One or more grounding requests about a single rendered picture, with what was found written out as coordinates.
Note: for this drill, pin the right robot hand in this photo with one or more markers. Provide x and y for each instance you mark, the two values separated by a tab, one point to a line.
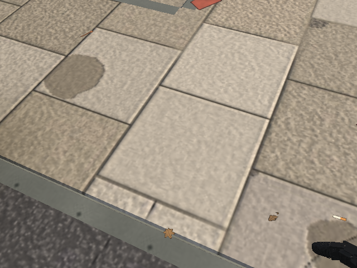
345	252

